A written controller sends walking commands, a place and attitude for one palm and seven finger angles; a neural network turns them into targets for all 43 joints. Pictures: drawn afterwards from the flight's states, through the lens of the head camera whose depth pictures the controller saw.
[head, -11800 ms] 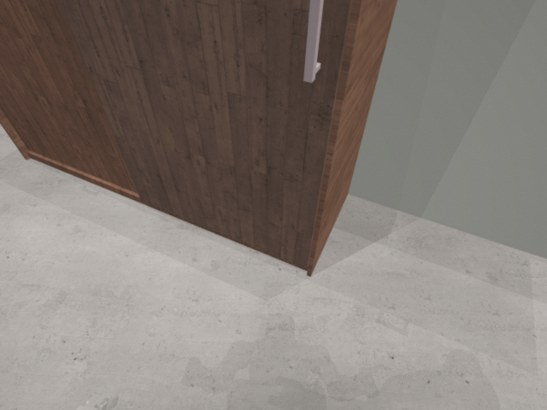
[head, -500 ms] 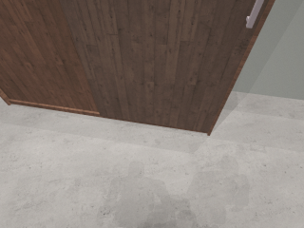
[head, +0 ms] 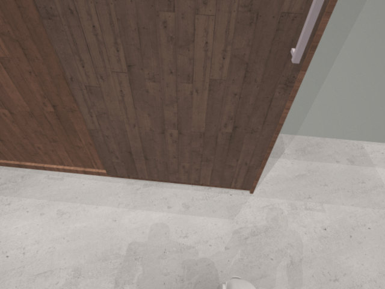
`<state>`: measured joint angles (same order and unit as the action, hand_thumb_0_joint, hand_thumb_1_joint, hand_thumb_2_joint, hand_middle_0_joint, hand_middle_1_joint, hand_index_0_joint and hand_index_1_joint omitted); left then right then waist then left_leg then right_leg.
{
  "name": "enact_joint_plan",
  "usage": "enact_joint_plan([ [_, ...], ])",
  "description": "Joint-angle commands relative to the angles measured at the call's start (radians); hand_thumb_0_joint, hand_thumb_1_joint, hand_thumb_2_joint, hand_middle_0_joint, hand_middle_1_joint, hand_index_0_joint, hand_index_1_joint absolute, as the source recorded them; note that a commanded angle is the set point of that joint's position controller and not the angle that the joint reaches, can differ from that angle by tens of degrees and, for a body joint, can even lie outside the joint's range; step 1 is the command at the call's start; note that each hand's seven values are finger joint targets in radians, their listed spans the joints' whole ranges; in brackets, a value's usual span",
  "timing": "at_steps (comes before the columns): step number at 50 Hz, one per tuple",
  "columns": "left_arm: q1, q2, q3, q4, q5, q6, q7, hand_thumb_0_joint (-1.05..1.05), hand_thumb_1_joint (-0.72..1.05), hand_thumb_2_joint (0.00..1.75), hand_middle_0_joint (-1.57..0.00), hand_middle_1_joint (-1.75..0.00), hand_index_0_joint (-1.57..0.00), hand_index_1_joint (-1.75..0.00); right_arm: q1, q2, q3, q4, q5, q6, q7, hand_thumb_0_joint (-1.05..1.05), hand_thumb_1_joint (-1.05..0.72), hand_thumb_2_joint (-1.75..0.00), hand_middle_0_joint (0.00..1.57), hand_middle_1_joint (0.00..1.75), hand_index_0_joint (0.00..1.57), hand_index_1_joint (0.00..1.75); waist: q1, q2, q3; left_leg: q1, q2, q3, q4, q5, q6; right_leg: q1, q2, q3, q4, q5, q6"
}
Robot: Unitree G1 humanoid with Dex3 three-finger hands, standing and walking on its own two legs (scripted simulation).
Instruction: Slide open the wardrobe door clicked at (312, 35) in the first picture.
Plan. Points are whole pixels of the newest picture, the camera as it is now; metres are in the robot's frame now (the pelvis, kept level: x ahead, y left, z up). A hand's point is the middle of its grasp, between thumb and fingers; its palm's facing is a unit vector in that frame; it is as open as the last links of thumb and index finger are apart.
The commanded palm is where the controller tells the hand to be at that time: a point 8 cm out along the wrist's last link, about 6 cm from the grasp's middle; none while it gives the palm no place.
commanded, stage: take the last steps up to it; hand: right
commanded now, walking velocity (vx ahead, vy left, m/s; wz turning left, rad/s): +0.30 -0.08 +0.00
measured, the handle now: (309, 16) +0.75 -0.30 +0.25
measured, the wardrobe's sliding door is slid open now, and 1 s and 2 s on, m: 0.00 0.00 0.00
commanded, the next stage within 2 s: come to a stop and stand still in 0.50 s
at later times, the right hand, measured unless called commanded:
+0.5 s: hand (296, 242) +0.28 -0.28 -0.16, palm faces +0.00 +0.98 -0.18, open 7.4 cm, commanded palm none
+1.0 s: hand (282, 211) +0.37 -0.26 -0.17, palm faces -0.03 +0.97 -0.24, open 7.3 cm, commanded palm none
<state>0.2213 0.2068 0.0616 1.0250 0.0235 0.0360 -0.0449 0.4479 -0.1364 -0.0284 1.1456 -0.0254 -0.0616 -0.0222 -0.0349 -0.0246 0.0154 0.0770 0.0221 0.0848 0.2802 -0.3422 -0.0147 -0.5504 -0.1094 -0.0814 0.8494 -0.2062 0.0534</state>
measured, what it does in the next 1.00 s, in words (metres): walks ahead: right foot, then left foot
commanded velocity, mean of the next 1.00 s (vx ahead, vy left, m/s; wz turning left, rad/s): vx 0.04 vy -0.03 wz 0.04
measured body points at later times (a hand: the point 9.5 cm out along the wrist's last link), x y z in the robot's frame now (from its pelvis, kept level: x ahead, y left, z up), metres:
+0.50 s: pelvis +0.18 -0.10 +0.01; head +0.18 -0.11 +0.46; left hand +0.13 +0.12 -0.15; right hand +0.28 -0.33 -0.14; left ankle +0.25 +0.05 -0.66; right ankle +0.14 -0.15 -0.74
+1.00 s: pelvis +0.25 -0.09 -0.01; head +0.30 -0.07 +0.44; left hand +0.28 +0.16 -0.17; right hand +0.37 -0.31 -0.15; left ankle +0.33 +0.04 -0.74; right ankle +0.25 -0.22 -0.68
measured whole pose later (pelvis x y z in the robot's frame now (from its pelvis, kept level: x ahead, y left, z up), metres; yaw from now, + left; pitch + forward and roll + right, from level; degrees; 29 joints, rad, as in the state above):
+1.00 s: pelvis +0.25 -0.09 -0.01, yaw +3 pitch -1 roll +0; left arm 0.19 0.19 0.08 0.99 0.01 0.06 0.02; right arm 0.09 -0.16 -0.05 0.97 -0.03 0.01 -0.05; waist 0.02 -0.02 0.12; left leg -0.37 0.08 0.12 0.53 -0.14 0.01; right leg -0.45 -0.04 -0.01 1.04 -0.47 0.06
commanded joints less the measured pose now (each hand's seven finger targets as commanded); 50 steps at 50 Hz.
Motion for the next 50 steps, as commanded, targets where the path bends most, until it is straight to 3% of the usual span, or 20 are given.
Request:
enact_joint_plan([
  [1, -0.143, 0.024, -0.007, -0.124, -0.01, -0.049, -0.004, 0.0, 0.9, 0.9, -0.2, -0.3, -0.2, -0.3, 0.027, -0.18, -0.03, -0.023, -0.007, -0.017, -0.017, 0.0, -0.9, -0.9, 0.2, 0.3, 0.2, 0.3, -0.002, 0.174, 0.163, -0.093, 0.294, -0.128, -0.05, 0.468, 0.122, -0.028, 0.004, -0.019, -0.125, -0.04, -0.039],
  [3, -0.029, 0.041, -0.002, -0.091, -0.008, -0.061, 0.007, 0.0, 0.9, 0.9, -0.2, -0.3, -0.2, -0.3, 0.004, -0.19, -0.033, -0.022, -0.007, -0.015, -0.015, 0.0, -0.9, -0.9, 0.2, 0.3, 0.2, 0.3, 0.059, 0.155, 0.111, -0.156, 0.265, -0.078, 0.105, 0.64, 0.102, 0.191, 0.06, -0.06, -0.209, -0.042, -0.063],
  [4, 0.13, 0.069, 0.006, -0.042, -0.001, -0.07, 0.018, 0.0, 0.9, 0.9, -0.2, -0.3, -0.2, -0.3, -0.004, -0.186, -0.034, -0.021, -0.004, -0.014, -0.015, 0.0, -0.9, -0.9, 0.2, 0.3, 0.2, 0.3, 0.124, 0.101, 0.018, -0.196, 0.221, -0.035, 0.31, 0.672, 0.073, 0.397, 0.085, -0.059, -0.297, 0.023, -0.074],
  [5, 0.281, 0.165, 0.026, 0.0, 0.012, -0.075, 0.032, 0.0, 0.9, 0.9, -0.2, -0.3, -0.2, -0.3, 0.033, -0.144, -0.028, -0.026, 0.005, -0.011, -0.006, 0.0, -0.9, -0.9, 0.2, 0.3, 0.2, 0.3, 0.167, -0.072, -0.111, -0.339, 0.133, 0.015, 0.558, 0.428, 0.041, 0.642, -0.027, 0.047, -0.309, 0.043, -0.109],
  [6, 0.365, 0.269, 0.049, 0.02, 0.012, -0.083, 0.043, 0.0, 0.9, 0.9, -0.2, -0.3, -0.2, -0.3, 0.067, -0.083, -0.014, -0.05, 0.019, -0.006, 0.005, 0.0, -0.9, -0.9, 0.2, 0.3, 0.2, 0.3, 0.169, -0.354, -0.206, -0.6, -0.018, 0.052, 0.878, -0.216, 0.003, 0.812, -0.299, 0.431, -0.437, 0.086, -0.195],
  [7, 0.354, 0.276, 0.048, 0.023, -0.005, -0.072, 0.053, 0.0, 0.9, 0.9, -0.2, -0.3, -0.2, -0.3, 0.001, -0.094, -0.014, -0.079, 0.015, 0.0, -0.001, 0.0, -0.9, -0.9, 0.2, 0.3, 0.2, 0.3, 0.172, -0.291, -0.2, -0.652, -0.002, -0.067, 1.026, -0.272, 0.028, 0.745, -0.34, 0.51, -0.548, 0.022, -0.234],
  [10, 0.106, 0.126, 0.011, -0.038, -0.007, -0.087, 0.056, 0.0, 0.9, 0.9, -0.2, -0.3, -0.2, -0.3, -0.09, -0.092, -0.025, -0.074, 0.005, 0.01, 0.019, 0.0, -0.9, -0.9, 0.2, 0.3, 0.2, 0.3, 0.084, -0.028, 0.019, -0.665, 0.119, -0.085, 1.063, -0.028, 0.029, 0.387, -0.26, 0.313, -0.626, -0.124, -0.189],
  [15, 0.096, 0.048, -0.009, -0.015, -0.013, -0.114, 0.065, 0.0, 0.9, 0.9, -0.2, -0.3, -0.2, -0.3, -0.028, -0.039, -0.031, -0.069, -0.006, 0.051, 0.02, 0.0, -0.9, -0.9, 0.2, 0.3, 0.2, 0.3, 0.011, -0.063, 0.058, -0.616, 0.112, -0.079, 0.938, 0.112, 0.002, 0.283, -0.171, 0.139, -0.694, 0.041, -0.169],
  [21, 0.192, 0.034, -0.005, 0.02, -0.012, -0.122, 0.074, 0.0, 0.9, 0.9, -0.2, -0.3, -0.2, -0.3, -0.174, -0.059, -0.045, -0.139, -0.004, 0.06, 0.021, 0.0, -0.9, -0.9, 0.2, 0.3, 0.2, 0.3, 0.026, 0.005, 0.079, -0.766, 0.112, -0.093, 0.791, 0.197, -0.027, 0.46, -0.185, 0.103, -0.678, 0.283, -0.185],
  [29, 0.345, 0.026, -0.016, 0.09, 0.003, -0.103, 0.078, 0.0, 0.9, 0.9, -0.2, -0.3, -0.2, -0.3, -0.378, -0.031, -0.017, -0.209, 0.002, 0.049, 0.018, 0.0, -0.9, -0.9, 0.2, 0.3, 0.2, 0.3, 0.096, -0.067, 0.118, -0.66, 0.053, 0.011, 0.477, 0.131, 0.007, 0.561, -0.179, 0.018, -0.556, 0.651, -0.184],
  [31, 0.347, 0.02, -0.023, 0.098, 0.005, -0.094, 0.082, 0.0, 0.9, 0.9, -0.2, -0.3, -0.2, -0.3, -0.381, -0.022, -0.009, -0.212, 0.003, 0.045, 0.013, 0.0, -0.9, -0.9, 0.2, 0.3, 0.2, 0.3, 0.089, -0.076, 0.123, -0.593, 0.023, 0.032, 0.398, 0.11, 0.018, 0.553, -0.17, 0.011, -0.504, 0.782, -0.179],
  [33, 0.327, 0.03, -0.025, 0.102, -0.004, -0.086, 0.09, 0.0, 0.9, 0.9, -0.2, -0.3, -0.2, -0.3, -0.275, -0.035, -0.006, -0.177, 0.002, 0.035, 0.003, 0.0, -0.9, -0.9, 0.2, 0.3, 0.2, 0.3, 0.037, -0.067, 0.05, -0.416, -0.017, 0.052, 0.247, 0.203, 0.021, 0.559, -0.14, -0.012, -0.365, 0.948, -0.134],
  [34, 0.32, 0.039, -0.023, 0.098, -0.014, -0.086, 0.09, 0.0, 0.9, 0.9, -0.2, -0.3, -0.2, -0.3, -0.182, -0.064, -0.011, -0.149, 0.0, 0.025, -0.004, 0.0, -0.9, -0.9, 0.2, 0.3, 0.2, 0.3, -0.004, -0.061, -0.015, -0.275, -0.002, 0.043, 0.143, 0.382, 0.019, 0.533, -0.115, -0.029, -0.276, 0.899, -0.101],
  [35, 0.329, 0.016, -0.021, 0.086, -0.028, -0.082, 0.085, 0.0, 0.9, 0.9, -0.2, -0.3, -0.2, -0.3, -0.109, -0.138, -0.024, -0.125, -0.002, 0.014, -0.017, 0.0, -0.9, -0.9, 0.2, 0.3, 0.2, 0.3, -0.019, 0.017, -0.101, -0.052, 0.117, -0.084, 0.182, 0.796, 0.055, 0.369, -0.073, -0.031, -0.155, 0.652, -0.062],
  [36, 0.319, -0.017, -0.018, 0.068, -0.037, -0.075, 0.084, 0.0, 0.9, 0.9, -0.2, -0.3, -0.2, -0.3, -0.044, -0.199, -0.037, -0.099, 0.004, 0.006, -0.027, 0.0, -0.9, -0.9, 0.2, 0.3, 0.2, 0.3, -0.029, 0.094, -0.174, 0.098, 0.336, -0.257, 0.262, 1.34, 0.176, 0.213, 0.04, -0.074, 0.001, 0.028, -0.019],
  [37, 0.309, -0.014, -0.006, 0.055, -0.045, -0.061, 0.088, 0.0, 0.9, 0.9, -0.2, -0.3, -0.2, -0.3, -0.037, -0.237, -0.038, -0.1, 0.009, 0.011, -0.029, 0.0, -0.9, -0.9, 0.2, 0.3, 0.2, 0.3, -0.02, 0.099, -0.217, 0.074, 0.462, -0.271, 0.236, 1.477, 0.288, 0.207, 0.085, -0.017, 0.155, -0.437, -0.018],
  [38, 0.253, -0.022, -0.007, 0.046, -0.04, -0.044, 0.091, 0.0, 0.9, 0.9, -0.2, -0.3, -0.2, -0.3, -0.092, -0.22, -0.039, -0.118, 0.006, 0.018, -0.039, 0.0, -0.9, -0.9, 0.2, 0.3, 0.2, 0.3, -0.02, 0.086, -0.166, -0.006, 0.448, -0.263, 0.201, 1.362, 0.306, 0.18, 0.073, 0.047, 0.221, -0.459, -0.027],
  [41, 0.194, -0.032, 0.002, 0.036, -0.027, 0.001, 0.084, 0.0, 0.9, 0.9, -0.2, -0.3, -0.2, -0.3, -0.22, -0.186, -0.041, -0.155, 0.005, 0.04, -0.051, 0.0, -0.9, -0.9, 0.2, 0.3, 0.2, 0.3, 0.018, 0.058, -0.051, -0.24, 0.391, -0.216, 0.133, 1.064, 0.253, 0.155, 0.058, 0.096, 0.315, -0.392, -0.019],
  [46, 0.199, -0.035, 0.016, -0.003, -0.013, 0.037, 0.063, 0.0, 0.9, 0.9, -0.2, -0.3, -0.2, -0.3, -0.315, -0.174, -0.053, -0.222, -0.003, 0.059, -0.044, 0.0, -0.9, -0.9, 0.2, 0.3, 0.2, 0.3, 0.06, 0.196, -0.068, -0.393, 0.297, -0.113, 0.081, 0.683, 0.187, 0.183, 0.072, 0.072, 0.266, -0.246, 0.003],
  [50, 0.162, -0.013, 0.014, -0.04, -0.011, 0.018, 0.057, 0.0, 0.9, 0.9, -0.2, -0.3, -0.2, -0.3, -0.324, -0.198, -0.061, -0.245, -0.015, 0.074, -0.031, 0.0, -0.9, -0.9, 0.2, 0.3, 0.2, 0.3, 0.046, 0.271, -0.088, -0.383, 0.262, -0.134, 0.064, 0.344, 0.173, 0.224, 0.071, 0.047, 0.087, -0.243, -0.005],
])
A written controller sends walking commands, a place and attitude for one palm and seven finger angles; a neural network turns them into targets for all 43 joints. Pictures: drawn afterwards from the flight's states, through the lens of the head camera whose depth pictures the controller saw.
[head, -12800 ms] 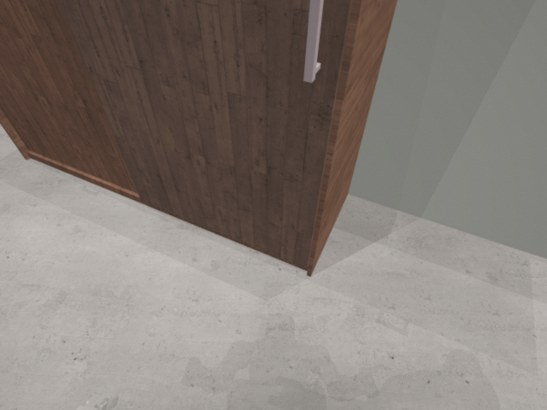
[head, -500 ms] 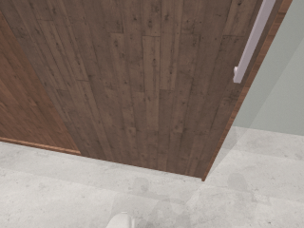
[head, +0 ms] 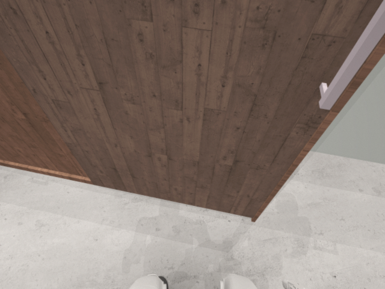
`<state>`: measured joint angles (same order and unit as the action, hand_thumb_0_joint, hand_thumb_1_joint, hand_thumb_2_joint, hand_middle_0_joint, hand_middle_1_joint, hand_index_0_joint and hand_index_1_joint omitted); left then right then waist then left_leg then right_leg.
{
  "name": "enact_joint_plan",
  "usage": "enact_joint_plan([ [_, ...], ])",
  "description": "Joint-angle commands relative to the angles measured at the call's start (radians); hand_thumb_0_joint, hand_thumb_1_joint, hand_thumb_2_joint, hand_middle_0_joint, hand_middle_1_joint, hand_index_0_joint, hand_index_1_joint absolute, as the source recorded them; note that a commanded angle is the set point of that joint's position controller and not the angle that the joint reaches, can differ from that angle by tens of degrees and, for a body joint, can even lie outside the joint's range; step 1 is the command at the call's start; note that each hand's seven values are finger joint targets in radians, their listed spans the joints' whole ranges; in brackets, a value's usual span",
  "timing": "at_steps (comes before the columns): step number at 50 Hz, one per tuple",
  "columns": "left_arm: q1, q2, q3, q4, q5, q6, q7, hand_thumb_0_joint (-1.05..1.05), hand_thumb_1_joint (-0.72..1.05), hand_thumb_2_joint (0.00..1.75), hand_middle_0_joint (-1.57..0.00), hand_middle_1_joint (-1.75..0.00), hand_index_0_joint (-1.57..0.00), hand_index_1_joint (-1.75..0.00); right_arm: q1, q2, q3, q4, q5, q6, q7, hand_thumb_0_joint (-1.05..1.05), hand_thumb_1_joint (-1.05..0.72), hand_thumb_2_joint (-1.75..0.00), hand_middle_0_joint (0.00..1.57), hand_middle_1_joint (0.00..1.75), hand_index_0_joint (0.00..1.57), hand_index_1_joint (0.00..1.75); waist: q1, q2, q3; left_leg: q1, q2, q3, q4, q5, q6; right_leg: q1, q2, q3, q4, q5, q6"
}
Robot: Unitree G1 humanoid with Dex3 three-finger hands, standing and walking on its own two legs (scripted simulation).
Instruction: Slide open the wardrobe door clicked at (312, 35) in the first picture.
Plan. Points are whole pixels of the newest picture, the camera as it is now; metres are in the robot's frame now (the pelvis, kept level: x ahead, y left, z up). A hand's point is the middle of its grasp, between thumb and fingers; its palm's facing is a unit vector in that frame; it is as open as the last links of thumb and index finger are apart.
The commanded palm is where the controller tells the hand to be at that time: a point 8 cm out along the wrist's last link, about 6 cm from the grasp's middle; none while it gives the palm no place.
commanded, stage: come to a stop and stand still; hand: right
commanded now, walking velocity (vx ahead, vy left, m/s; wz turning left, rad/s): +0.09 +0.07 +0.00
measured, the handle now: (357, 45) +0.49 -0.24 +0.25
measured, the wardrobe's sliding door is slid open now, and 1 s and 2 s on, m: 0.00 0.00 0.00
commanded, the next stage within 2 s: look again from close up in 1.14 s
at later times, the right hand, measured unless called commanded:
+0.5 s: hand out of the picture -0.05 -0.22 -0.17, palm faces -0.01 +0.99 -0.17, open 7.4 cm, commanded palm none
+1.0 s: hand out of the picture +0.00 -0.12 -0.16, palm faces +0.05 +0.97 -0.22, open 7.2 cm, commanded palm none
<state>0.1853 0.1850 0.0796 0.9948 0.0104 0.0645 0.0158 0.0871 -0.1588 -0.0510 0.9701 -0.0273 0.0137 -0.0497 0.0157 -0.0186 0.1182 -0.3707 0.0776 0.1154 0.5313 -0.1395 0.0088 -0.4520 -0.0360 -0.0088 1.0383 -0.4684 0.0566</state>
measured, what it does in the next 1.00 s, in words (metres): steps on the spot: right foot, then left foot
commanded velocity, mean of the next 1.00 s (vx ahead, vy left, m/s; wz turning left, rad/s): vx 0.04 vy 0.07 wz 0.00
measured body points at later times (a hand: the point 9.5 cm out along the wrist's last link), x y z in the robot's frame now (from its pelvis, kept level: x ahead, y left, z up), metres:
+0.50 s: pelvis -0.02 -0.03 +0.02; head +0.01 -0.06 +0.47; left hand -0.04 +0.21 -0.12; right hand -0.04 -0.27 -0.15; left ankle -0.07 +0.13 -0.67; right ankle -0.01 -0.14 -0.73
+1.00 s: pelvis -0.03 +0.06 +0.01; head -0.03 +0.06 +0.46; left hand -0.03 +0.27 -0.16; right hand -0.01 -0.18 -0.14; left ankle -0.06 +0.13 -0.73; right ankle -0.03 -0.10 -0.73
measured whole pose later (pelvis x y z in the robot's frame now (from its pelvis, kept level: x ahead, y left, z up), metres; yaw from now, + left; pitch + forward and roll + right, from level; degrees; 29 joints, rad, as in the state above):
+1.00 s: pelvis -0.03 +0.06 +0.01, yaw +0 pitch -2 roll +0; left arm 0.26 0.13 0.02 1.15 0.01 0.02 0.03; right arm 0.23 -0.16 -0.02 1.13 0.00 -0.01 -0.05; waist 0.01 -0.01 0.03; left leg -0.11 -0.04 0.09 0.44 -0.29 0.06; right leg -0.16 -0.09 -0.05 0.44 -0.24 0.07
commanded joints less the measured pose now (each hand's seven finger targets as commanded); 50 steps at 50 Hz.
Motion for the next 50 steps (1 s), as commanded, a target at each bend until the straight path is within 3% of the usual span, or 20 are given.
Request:
enact_joint_plan([
  [1, 0.2, 0.014, -0.006, -0.016, 0.002, -0.021, -0.005, 0.0, 0.9, 0.9, -0.2, -0.3, -0.2, -0.3, 0.033, -0.181, -0.041, -0.073, -0.016, 0.001, -0.001, 0.0, -0.9, -0.9, 0.2, 0.3, 0.2, 0.3, 0.003, 0.269, -0.195, 0.065, 0.198, -0.178, -0.176, 0.073, 0.14, 0.145, -0.004, -0.027, -0.183, 0.029, -0.012],
  [3, 0.241, 0.023, -0.01, -0.007, 0.0, -0.04, -0.005, 0.0, 0.9, 0.9, -0.2, -0.3, -0.2, -0.3, 0.033, -0.171, -0.039, -0.072, -0.009, 0.01, 0.005, 0.0, -0.9, -0.9, 0.2, 0.3, 0.2, 0.3, 0.03, 0.235, -0.202, 0.001, 0.154, -0.174, -0.118, -0.112, 0.088, 0.278, 0.003, -0.046, -0.439, 0.158, -0.023],
  [4, 0.27, 0.058, -0.008, 0.0, 0.0, -0.052, -0.006, 0.0, 0.9, 0.9, -0.2, -0.3, -0.2, -0.3, 0.049, -0.142, -0.028, -0.071, 0.002, 0.017, 0.008, 0.0, -0.9, -0.9, 0.2, 0.3, 0.2, 0.3, 0.048, 0.096, -0.199, -0.078, 0.106, -0.144, 0.0, -0.238, 0.046, 0.355, -0.025, 0.008, -0.597, 0.197, -0.019],
  [5, 0.243, 0.142, 0.004, -0.017, 0.012, -0.065, -0.003, 0.0, 0.9, 0.9, -0.2, -0.3, -0.2, -0.3, 0.102, -0.066, -0.011, -0.076, 0.014, 0.023, 0.012, 0.0, -0.9, -0.9, 0.2, 0.3, 0.2, 0.3, 0.036, -0.242, -0.138, -0.184, -0.019, -0.078, 0.198, -0.38, -0.023, 0.274, -0.223, 0.289, -0.784, 0.073, -0.045],
  [6, 0.163, 0.206, 0.01, -0.064, 0.024, -0.061, 0.006, 0.0, 0.9, 0.9, -0.2, -0.3, -0.2, -0.3, 0.093, -0.062, -0.01, -0.082, 0.013, 0.032, 0.01, 0.0, -0.9, -0.9, 0.2, 0.3, 0.2, 0.3, 0.032, -0.334, -0.038, -0.163, -0.078, -0.126, 0.324, -0.41, -0.043, 0.054, -0.355, 0.471, -0.911, -0.016, -0.097],
  [7, 0.068, 0.212, 0.0, -0.094, 0.032, -0.059, 0.015, 0.0, 0.9, 0.9, -0.2, -0.3, -0.2, -0.3, 0.095, -0.105, -0.026, -0.071, 0.01, 0.034, 0.019, 0.0, -0.9, -0.9, 0.2, 0.3, 0.2, 0.3, -0.003, -0.209, 0.02, -0.09, -0.038, -0.202, 0.393, -0.313, -0.035, -0.067, -0.374, 0.438, -0.946, -0.129, -0.15],
  [9, 0.017, 0.167, -0.01, -0.094, 0.03, -0.065, 0.025, 0.0, 0.9, 0.9, -0.2, -0.3, -0.2, -0.3, 0.137, -0.128, -0.044, -0.026, -0.006, 0.043, 0.034, 0.0, -0.9, -0.9, 0.2, 0.3, 0.2, 0.3, -0.029, -0.196, 0.041, -0.157, -0.073, -0.215, 0.515, -0.201, -0.043, 0.015, -0.258, 0.33, -0.915, -0.077, -0.066],
  [12, 0.063, 0.151, -0.014, -0.08, 0.017, -0.073, 0.034, 0.0, 0.9, 0.9, -0.2, -0.3, -0.2, -0.3, 0.209, -0.136, -0.044, 0.013, -0.002, 0.035, 0.046, 0.0, -0.9, -0.9, 0.2, 0.3, 0.2, 0.3, -0.022, -0.147, -0.003, -0.206, -0.081, -0.209, 0.571, -0.116, -0.064, 0.185, -0.219, 0.202, -0.87, 0.09, -0.048],
  [19, 0.226, 0.148, 0.0, -0.012, 0.016, -0.076, 0.049, 0.0, 0.9, 0.9, -0.2, -0.3, -0.2, -0.3, 0.196, -0.11, -0.027, 0.01, 0.0, 0.032, 0.046, 0.0, -0.9, -0.9, 0.2, 0.3, 0.2, 0.3, 0.036, -0.12, -0.114, -0.225, -0.053, -0.18, 0.48, -0.205, -0.087, 0.456, -0.291, 0.193, -0.776, 0.496, -0.163],
  [25, 0.209, 0.155, 0.001, 0.026, 0.019, -0.066, 0.035, 0.0, 0.9, 0.9, -0.2, -0.3, -0.2, -0.3, 0.159, -0.061, 0.005, 0.031, 0.015, 0.016, 0.05, 0.0, -0.9, -0.9, 0.2, 0.3, 0.2, 0.3, 0.045, -0.207, -0.116, 0.011, -0.055, -0.077, 0.144, -0.308, -0.067, 0.354, -0.248, 0.164, -0.738, 0.537, -0.191],
  [27, 0.196, 0.154, 0.0, 0.04, 0.015, -0.064, 0.03, 0.0, 0.9, 0.9, -0.2, -0.3, -0.2, -0.3, 0.199, -0.05, 0.006, 0.061, 0.02, 0.008, 0.045, 0.0, -0.9, -0.9, 0.2, 0.3, 0.2, 0.3, 0.018, -0.219, -0.121, 0.109, -0.067, -0.059, 0.038, -0.218, -0.058, 0.291, -0.227, 0.163, -0.73, 0.486, -0.174],
  [29, 0.185, 0.132, -0.003, 0.052, 0.006, -0.063, 0.027, 0.0, 0.9, 0.9, -0.2, -0.3, -0.2, -0.3, 0.267, -0.058, 0.009, 0.102, 0.018, -0.004, 0.038, 0.0, -0.9, -0.9, 0.2, 0.3, 0.2, 0.3, -0.018, -0.146, -0.148, 0.248, -0.057, -0.051, -0.168, -0.034, -0.057, 0.237, -0.172, 0.116, -0.665, 0.412, -0.123],
  [30, 0.195, 0.09, -0.011, 0.059, -0.001, -0.066, 0.021, 0.0, 0.9, 0.9, -0.2, -0.3, -0.2, -0.3, 0.276, -0.094, 0.008, 0.113, 0.017, -0.017, 0.029, 0.0, -0.9, -0.9, 0.2, 0.3, 0.2, 0.3, -0.02, -0.073, -0.153, 0.333, -0.003, -0.119, -0.227, 0.015, -0.042, 0.171, -0.128, 0.082, -0.61, 0.365, -0.082],
  [32, 0.175, -0.008, -0.042, 0.045, -0.003, -0.06, 0.013, 0.0, 0.9, 0.9, -0.2, -0.3, -0.2, -0.3, 0.24, -0.172, 0.004, 0.119, 0.016, -0.031, 0.018, 0.0, -0.9, -0.9, 0.2, 0.3, 0.2, 0.3, -0.011, 0.177, -0.104, 0.253, 0.211, -0.286, -0.29, 0.016, 0.049, 0.099, -0.035, -0.04, -0.538, 0.086, -0.018],
  [33, 0.16, -0.004, -0.041, 0.044, 0.003, -0.053, 0.009, 0.0, 0.9, 0.9, -0.2, -0.3, -0.2, -0.3, 0.213, -0.165, 0.009, 0.108, 0.013, -0.027, 0.019, 0.0, -0.9, -0.9, 0.2, 0.3, 0.2, 0.3, -0.014, 0.152, -0.071, 0.164, 0.213, -0.274, -0.305, -0.05, 0.076, 0.141, -0.036, -0.027, -0.507, 0.059, -0.022],
  [34, 0.151, -0.001, -0.04, 0.054, 0.013, -0.044, 0.011, 0.0, 0.9, 0.9, -0.2, -0.3, -0.2, -0.3, 0.207, -0.155, 0.003, 0.115, 0.013, -0.036, 0.017, 0.0, -0.9, -0.9, 0.2, 0.3, 0.2, 0.3, -0.024, 0.288, -0.035, 0.148, 0.177, -0.29, -0.321, -0.014, 0.085, 0.114, -0.044, -0.024, -0.468, 0.06, -0.021],
  [37, 0.183, 0.003, -0.043, 0.097, 0.007, -0.042, 0.016, 0.0, 0.9, 0.9, -0.2, -0.3, -0.2, -0.3, 0.194, -0.094, 0.023, 0.129, 0.017, -0.038, 0.011, 0.0, -0.9, -0.9, 0.2, 0.3, 0.2, 0.3, -0.004, 0.196, -0.013, 0.194, 0.137, -0.215, -0.243, 0.259, 0.089, 0.131, -0.052, -0.024, -0.445, 0.103, -0.02],
  [40, 0.196, 0.0, -0.046, 0.12, 0.002, -0.044, 0.019, 0.0, 0.9, 0.9, -0.2, -0.3, -0.2, -0.3, 0.194, -0.095, 0.024, 0.13, 0.022, -0.04, 0.007, 0.0, -0.9, -0.9, 0.2, 0.3, 0.2, 0.3, -0.005, 0.157, -0.038, 0.231, 0.117, -0.175, -0.205, 0.347, 0.08, 0.178, -0.051, -0.039, -0.494, 0.161, -0.012],
  [44, 0.206, 0.016, -0.05, 0.143, 0.003, -0.054, 0.026, 0.0, 0.9, 0.9, -0.2, -0.3, -0.2, -0.3, 0.182, -0.069, 0.03, 0.127, 0.029, -0.036, 0.005, 0.0, -0.9, -0.9, 0.2, 0.3, 0.2, 0.3, 0.003, 0.08, -0.036, 0.143, 0.064, -0.165, -0.204, 0.205, 0.036, 0.325, -0.093, -0.01, -0.62, 0.42, -0.029],
  [50, 0.155, 0.015, -0.055, 0.144, 0.0, -0.055, 0.026, 0.0, 0.9, 0.9, -0.2, -0.3, -0.2, -0.3, 0.212, -0.083, 0.03, 0.141, 0.024, -0.029, 0.004, 0.0, -0.9, -0.9, 0.2, 0.3, 0.2, 0.3, -0.012, -0.017, -0.014, 0.175, 0.044, -0.166, -0.235, 0.13, 0.01, 0.317, -0.099, -0.02, -0.649, 0.398, -0.033],
])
